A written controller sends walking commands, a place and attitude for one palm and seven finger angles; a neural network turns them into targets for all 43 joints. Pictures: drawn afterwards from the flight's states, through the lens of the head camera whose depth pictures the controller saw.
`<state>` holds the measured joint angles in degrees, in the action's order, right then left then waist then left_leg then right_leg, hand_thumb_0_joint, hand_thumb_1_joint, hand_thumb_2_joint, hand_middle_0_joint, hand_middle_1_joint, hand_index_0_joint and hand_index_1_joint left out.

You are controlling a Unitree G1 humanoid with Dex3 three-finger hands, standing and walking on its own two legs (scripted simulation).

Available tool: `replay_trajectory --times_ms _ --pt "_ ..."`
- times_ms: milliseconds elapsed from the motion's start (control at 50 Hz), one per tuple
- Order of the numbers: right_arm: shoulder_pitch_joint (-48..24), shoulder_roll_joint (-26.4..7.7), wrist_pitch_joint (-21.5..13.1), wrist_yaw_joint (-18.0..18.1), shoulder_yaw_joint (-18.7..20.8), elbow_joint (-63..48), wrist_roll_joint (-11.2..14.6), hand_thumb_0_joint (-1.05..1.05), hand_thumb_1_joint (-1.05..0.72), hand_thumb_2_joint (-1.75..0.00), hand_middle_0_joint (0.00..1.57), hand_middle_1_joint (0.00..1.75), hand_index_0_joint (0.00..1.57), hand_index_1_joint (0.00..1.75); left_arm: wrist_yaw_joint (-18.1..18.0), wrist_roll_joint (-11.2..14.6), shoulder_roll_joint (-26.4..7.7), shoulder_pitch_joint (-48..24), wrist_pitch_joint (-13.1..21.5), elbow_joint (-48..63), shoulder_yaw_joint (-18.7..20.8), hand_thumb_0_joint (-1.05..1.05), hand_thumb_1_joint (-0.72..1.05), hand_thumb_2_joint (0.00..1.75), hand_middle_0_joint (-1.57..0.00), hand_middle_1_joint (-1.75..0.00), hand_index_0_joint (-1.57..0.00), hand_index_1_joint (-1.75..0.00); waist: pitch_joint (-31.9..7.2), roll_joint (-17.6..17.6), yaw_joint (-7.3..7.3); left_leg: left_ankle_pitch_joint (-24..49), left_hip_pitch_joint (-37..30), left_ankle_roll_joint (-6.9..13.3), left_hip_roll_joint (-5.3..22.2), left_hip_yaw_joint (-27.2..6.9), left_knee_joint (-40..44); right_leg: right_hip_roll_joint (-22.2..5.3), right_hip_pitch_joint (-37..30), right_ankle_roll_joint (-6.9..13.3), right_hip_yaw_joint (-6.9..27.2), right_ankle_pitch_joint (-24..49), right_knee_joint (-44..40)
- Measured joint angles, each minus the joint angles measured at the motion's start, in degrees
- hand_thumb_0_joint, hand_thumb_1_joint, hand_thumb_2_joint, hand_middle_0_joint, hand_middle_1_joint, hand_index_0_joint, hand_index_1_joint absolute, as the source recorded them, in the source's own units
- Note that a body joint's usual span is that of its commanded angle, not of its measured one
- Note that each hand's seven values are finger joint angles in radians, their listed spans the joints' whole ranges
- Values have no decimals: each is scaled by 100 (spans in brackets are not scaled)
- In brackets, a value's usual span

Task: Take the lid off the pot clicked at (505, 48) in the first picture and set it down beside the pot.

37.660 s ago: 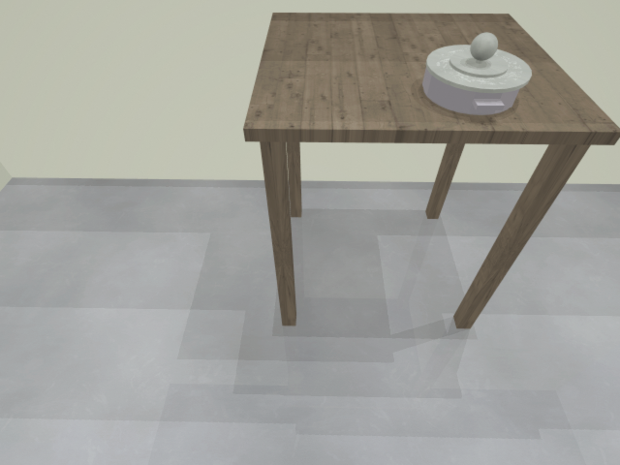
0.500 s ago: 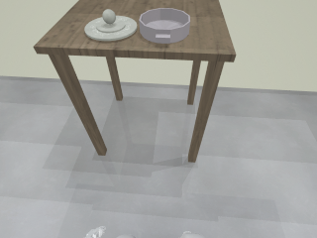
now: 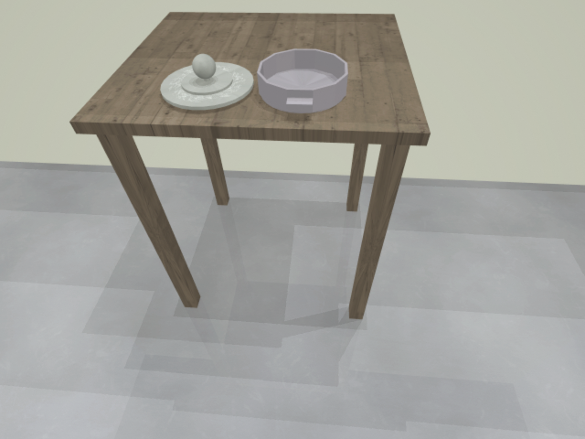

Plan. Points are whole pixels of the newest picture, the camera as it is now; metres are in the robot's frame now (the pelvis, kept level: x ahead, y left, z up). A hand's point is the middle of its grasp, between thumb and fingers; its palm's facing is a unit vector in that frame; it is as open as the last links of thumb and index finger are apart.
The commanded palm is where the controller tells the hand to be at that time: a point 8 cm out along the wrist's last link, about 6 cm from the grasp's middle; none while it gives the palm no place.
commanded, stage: let the arm hang, fingers relaxed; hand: left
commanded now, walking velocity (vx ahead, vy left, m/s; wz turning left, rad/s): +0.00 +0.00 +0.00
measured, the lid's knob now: (204, 66) +0.82 +0.23 +0.13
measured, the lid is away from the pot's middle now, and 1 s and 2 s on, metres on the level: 0.22 0.22 0.22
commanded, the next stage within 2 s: look to check the result in 0.30 s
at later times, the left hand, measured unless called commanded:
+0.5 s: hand out of the picture +0.00 +0.18 -0.18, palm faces +0.03 -0.98 -0.20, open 7.3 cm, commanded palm none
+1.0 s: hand out of the picture +0.02 +0.19 -0.18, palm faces +0.04 -0.98 -0.20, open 7.3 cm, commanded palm none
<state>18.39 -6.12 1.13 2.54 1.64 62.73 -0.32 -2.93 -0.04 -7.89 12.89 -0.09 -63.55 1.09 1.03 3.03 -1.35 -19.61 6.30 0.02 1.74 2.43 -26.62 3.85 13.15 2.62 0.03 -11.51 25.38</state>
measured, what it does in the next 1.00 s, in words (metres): stands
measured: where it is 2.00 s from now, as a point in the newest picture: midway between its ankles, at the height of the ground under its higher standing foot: outside the picture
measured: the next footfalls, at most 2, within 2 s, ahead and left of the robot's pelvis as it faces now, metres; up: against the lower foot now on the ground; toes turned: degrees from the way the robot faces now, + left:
none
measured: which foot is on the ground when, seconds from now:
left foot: down 0.00-1.00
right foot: down 0.00-1.00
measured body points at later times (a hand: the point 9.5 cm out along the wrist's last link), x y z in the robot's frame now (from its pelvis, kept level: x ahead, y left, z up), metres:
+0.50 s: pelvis +0.00 +0.01 +0.00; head +0.00 +0.01 +0.45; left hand +0.00 +0.23 -0.16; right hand -0.05 -0.20 -0.16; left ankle -0.06 +0.11 -0.74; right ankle +0.02 -0.09 -0.74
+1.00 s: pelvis +0.01 +0.02 +0.00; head +0.02 +0.02 +0.45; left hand +0.02 +0.24 -0.16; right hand -0.02 -0.20 -0.16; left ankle -0.06 +0.11 -0.74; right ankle +0.02 -0.09 -0.74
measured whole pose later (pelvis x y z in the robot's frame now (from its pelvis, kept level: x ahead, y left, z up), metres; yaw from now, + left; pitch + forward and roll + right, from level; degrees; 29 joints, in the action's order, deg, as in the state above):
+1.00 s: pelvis +0.01 +0.02 +0.00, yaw +0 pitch -1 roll -1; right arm 18.3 -7.0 0.0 3.0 1.7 64.3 -0.3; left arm -2.7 -0.2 -8.3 14.8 0.4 -64.8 1.2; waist 1.0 1.1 -1.2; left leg -19.8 5.1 1.4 0.3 2.7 -25.4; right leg 2.5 12.5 1.3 0.5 -12.4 25.5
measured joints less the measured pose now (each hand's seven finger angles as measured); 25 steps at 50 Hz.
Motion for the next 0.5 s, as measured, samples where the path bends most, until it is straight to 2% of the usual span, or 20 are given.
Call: replay_trajectory --times_ms 500 --pt "231 -70 -66 34 -13 197 -6 0 -90 -90 20 30 20 30 28 -12 12 263 -11 -198 -21 1 93 90 -20 -30 -20 -30 -26 -179 -3 42 -48 113 -120 58 92 -110 -11 -115 69 15 -20"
